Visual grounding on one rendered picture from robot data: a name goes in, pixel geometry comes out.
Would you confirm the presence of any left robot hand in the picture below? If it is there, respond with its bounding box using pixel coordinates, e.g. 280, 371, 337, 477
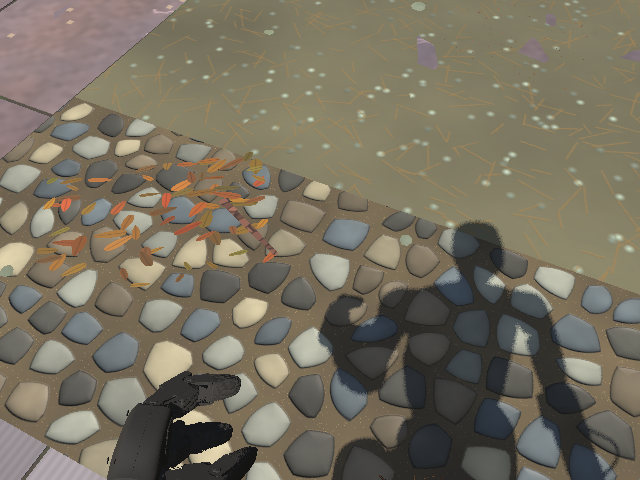
107, 371, 258, 480

